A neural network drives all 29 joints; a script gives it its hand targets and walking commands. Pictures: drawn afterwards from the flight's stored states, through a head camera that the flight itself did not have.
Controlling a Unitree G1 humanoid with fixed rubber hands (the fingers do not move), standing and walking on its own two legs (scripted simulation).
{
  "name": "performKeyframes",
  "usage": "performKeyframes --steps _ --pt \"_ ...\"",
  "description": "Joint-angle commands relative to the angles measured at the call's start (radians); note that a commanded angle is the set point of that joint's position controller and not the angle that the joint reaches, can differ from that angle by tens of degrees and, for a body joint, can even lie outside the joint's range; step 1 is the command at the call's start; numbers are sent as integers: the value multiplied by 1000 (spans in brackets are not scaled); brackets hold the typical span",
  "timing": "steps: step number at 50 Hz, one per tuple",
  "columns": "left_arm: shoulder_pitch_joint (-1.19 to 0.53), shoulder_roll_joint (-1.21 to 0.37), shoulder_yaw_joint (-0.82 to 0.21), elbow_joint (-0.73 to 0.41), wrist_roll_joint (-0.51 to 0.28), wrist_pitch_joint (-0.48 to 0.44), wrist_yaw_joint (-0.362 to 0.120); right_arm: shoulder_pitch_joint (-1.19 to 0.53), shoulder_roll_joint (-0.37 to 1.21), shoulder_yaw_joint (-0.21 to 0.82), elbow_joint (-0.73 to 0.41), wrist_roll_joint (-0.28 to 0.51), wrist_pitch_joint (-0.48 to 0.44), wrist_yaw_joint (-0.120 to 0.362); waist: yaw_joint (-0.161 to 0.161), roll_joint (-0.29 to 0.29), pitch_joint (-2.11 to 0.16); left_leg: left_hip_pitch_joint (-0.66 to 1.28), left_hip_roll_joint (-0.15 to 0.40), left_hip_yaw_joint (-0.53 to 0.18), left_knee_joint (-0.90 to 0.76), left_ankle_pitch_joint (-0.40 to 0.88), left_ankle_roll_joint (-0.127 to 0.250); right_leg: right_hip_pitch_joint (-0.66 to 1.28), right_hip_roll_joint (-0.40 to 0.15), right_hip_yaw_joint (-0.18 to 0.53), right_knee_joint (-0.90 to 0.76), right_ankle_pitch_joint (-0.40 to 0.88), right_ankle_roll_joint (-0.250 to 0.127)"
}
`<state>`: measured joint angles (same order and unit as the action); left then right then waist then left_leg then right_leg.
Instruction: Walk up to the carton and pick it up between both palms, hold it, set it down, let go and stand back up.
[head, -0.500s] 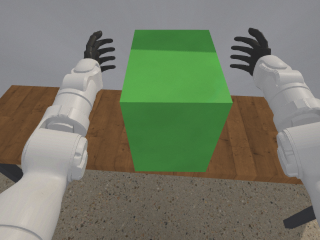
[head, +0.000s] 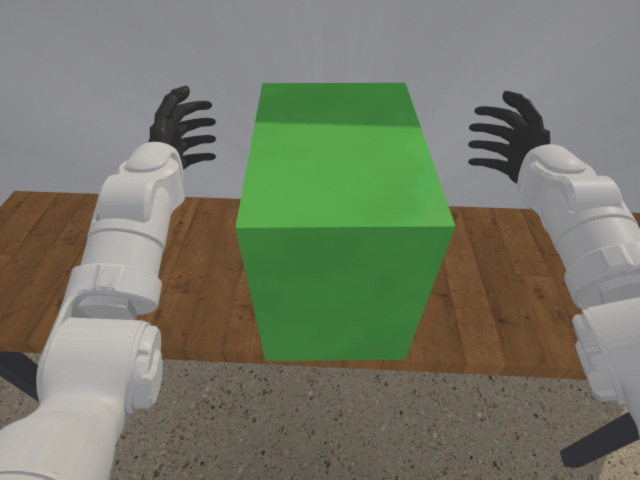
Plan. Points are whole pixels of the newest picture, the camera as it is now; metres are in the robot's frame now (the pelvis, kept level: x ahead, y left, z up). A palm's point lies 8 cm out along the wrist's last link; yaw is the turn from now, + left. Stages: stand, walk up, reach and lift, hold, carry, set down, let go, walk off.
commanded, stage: set down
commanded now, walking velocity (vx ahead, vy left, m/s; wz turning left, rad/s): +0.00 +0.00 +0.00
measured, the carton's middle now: (334, 223) +0.46 +0.05 +0.06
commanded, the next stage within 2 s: none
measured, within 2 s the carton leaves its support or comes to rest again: neither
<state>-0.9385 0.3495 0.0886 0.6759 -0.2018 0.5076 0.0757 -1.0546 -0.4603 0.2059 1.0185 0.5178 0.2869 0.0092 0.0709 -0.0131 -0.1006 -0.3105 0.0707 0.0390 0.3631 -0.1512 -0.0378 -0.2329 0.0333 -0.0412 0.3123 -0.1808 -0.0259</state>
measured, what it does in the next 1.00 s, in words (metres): stands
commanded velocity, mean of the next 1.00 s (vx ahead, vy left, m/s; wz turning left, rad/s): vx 0.00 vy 0.00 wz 0.00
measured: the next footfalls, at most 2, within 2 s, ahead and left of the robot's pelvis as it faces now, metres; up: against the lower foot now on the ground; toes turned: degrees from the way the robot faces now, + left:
none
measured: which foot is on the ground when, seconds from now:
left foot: down 0.00-1.00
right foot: down 0.00-1.00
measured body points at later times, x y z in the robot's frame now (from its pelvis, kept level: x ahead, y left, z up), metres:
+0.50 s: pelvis -0.02 +0.00 +0.00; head -0.04 +0.02 +0.45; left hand +0.36 +0.24 +0.16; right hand +0.40 -0.19 +0.16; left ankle +0.01 +0.14 -0.75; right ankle -0.02 -0.10 -0.75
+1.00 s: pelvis -0.01 +0.00 +0.00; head -0.02 +0.01 +0.45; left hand +0.32 +0.22 +0.10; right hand +0.36 -0.21 +0.10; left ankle +0.01 +0.14 -0.75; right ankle -0.02 -0.10 -0.75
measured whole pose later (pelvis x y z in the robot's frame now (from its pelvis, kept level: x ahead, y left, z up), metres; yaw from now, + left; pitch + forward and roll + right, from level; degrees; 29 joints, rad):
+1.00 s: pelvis -0.01 +0.00 +0.00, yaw -1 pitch +1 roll +0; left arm -0.28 0.15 0.11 0.20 -0.11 0.38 0.10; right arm -0.36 -0.38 0.03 0.54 0.35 0.13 0.04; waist 0.05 -0.03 -0.07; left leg -0.21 0.05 0.05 0.32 -0.14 -0.03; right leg -0.17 0.02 -0.01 0.34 -0.20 -0.02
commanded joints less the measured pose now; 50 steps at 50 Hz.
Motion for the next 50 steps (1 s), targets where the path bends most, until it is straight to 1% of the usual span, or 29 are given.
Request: performKeyframes --steps 1,3,4,7,13,14,16,17,18,21,22,23,24,28,31,32,34,36,37,38,39,42,43,44,45,46,48,49,50 --pt "-336 96 50 -313 34 -2 -5 -289 -151 -119 -262 -58 -47 -13 -13 59 -482 322 -75 -4 43 427 -24 183 20 26 28 490 72" --pt "-253 91 66 -313 37 3 -12 -222 -124 -135 -310 -81 -60 -27 -42 -6 -411 322 -80 -8 28 369 -9 164 29 8 14 445 80" --pt "-305 125 93 -339 30 2 -8 -306 -120 -145 -412 -86 -59 -29 1 -17 -449 277 -80 10 32 344 -6 161 25 22 13 419 83" --pt "-321 106 58 -422 8 1 12 -290 -170 -228 -448 -112 -67 -28 -58 17 -515 307 -73 -10 56 392 -19 140 33 -4 23 388 62" --pt "-66 79 118 -405 62 8 -15 -73 -89 -153 -478 -121 -69 -48 -26 -64 -402 300 -86 14 16 337 4 204 23 28 25 467 79" --pt "-243 131 130 -340 37 11 -15 -218 -91 -194 -429 -135 -42 -52 -47 -73 -356 230 -79 14 9 212 26 134 16 32 17 326 79" --pt "-280 121 123 -299 57 10 -3 -260 -81 -175 -381 -139 -16 -26 12 -50 -303 202 -74 32 -14 144 29 74 17 23 -7 138 58" --pt "-31 40 85 -304 78 0 -9 5 -21 -131 -305 -121 -22 -14 -12 -41 -218 277 -71 5 -14 182 35 100 9 14 -22 148 44" --pt "-166 55 73 -385 66 -6 -4 -154 -73 -164 -359 -109 -36 -10 18 33 -284 269 -73 19 -14 175 19 78 6 31 -23 134 33" --pt "52 10 63 -407 69 -23 1 76 -84 -162 -332 -74 -67 8 9 48 -274 336 -66 13 -4 213 3 76 17 21 -23 129 40" --pt "201 -52 61 -411 98 -45 -7 264 -34 -152 -298 -88 -83 16 -27 38 -204 357 -71 6 -21 251 10 120 17 32 -28 196 28" --pt "56 0 79 -496 104 -49 -9 123 -56 -174 -404 -93 -97 2 8 106 -283 359 -81 21 7 276 0 109 7 35 -20 217 39" --pt "-19 46 83 -388 94 -30 -7 27 -43 -177 -354 -91 -80 -2 -4 80 -189 250 -78 29 -15 164 10 52 4 43 -27 110 43" --pt "112 -5 50 -452 79 -80 8 138 -29 -217 -460 -130 -117 27 9 52 -173 241 -68 24 -33 46 35 0 2 -6 -36 -71 28" --pt "225 -59 12 -588 59 -146 23 285 -30 -265 -505 -154 -166 30 -26 29 -234 296 -70 7 -13 101 22 16 3 3 -13 9 21" --pt "112 -20 4 -558 36 -150 21 135 -46 -285 -592 -169 -175 18 -25 9 -256 265 -73 10 3 80 19 -32 5 11 -12 -24 30" --pt "212 -35 13 -567 43 -158 28 247 -71 -304 -617 -176 -176 19 -46 8 -269 270 -76 16 -5 73 22 -40 8 2 -19 -34 30" --pt "267 -54 37 -569 50 -171 38 278 -42 -302 -609 -196 -178 23 -18 -8 -271 263 -65 10 -17 76 26 -19 7 6 -11 -13 23" --pt "147 -25 3 -530 23 -171 31 211 -51 -330 -612 -215 -173 16 -74 -42 -247 203 -66 16 -33 9 38 -44 0 22 -22 -73 27" --pt "221 -23 46 -551 46 -167 43 236 -39 -327 -681 -228 -179 11 -20 -47 -280 218 -67 13 -16 20 38 -21 7 16 -13 -85 20" --pt "80 -23 22 -525 31 -149 47 113 -59 -325 -637 -230 -162 17 -51 -20 -261 169 -59 11 -35 -25 38 -50 2 21 -15 -114 19" --pt "221 -74 23 -620 58 -154 60 262 -63 -302 -632 -211 -159 30 -11 -12 -304 252 -47 -7 -46 14 16 -2 9 41 -4 -52 6" --pt "409 -135 18 -567 64 -146 50 451 -51 -279 -581 -203 -159 30 -49 -54 -245 277 -48 -17 -45 93 23 46 15 35 -9 36 5" --pt "291 -69 58 -578 61 -146 43 291 -70 -275 -638 -187 -166 23 -16 -21 -332 264 -51 -7 -32 123 25 58 10 59 7 80 9" --pt "607 -149 46 -562 108 -147 33 617 -47 -210 -518 -154 -173 36 2 -20 -233 346 -57 -9 -31 240 15 107 12 38 -3 180 16" --pt "427 -112 47 -608 86 -141 21 436 -72 -229 -584 -170 -169 31 -13 -33 -295 321 -67 13 -21 250 11 106 13 59 -3 220 14" --pt "692 -127 77 -631 143 -147 1 696 -24 -151 -624 -139 -196 25 -9 -23 -201 352 -84 1 -15 369 25 215 4 66 -2 409 28" --pt "589 -129 57 -660 139 -148 -8 556 -48 -156 -642 -134 -218 18 -7 0 -177 340 -90 1 -20 362 16 189 7 69 4 390 36" --pt "698 -122 74 -659 153 -145 -13 664 -53 -149 -691 -128 -227 19 -7 -30 -128 347 -92 2 -23 376 17 191 17 53 -7 416 35"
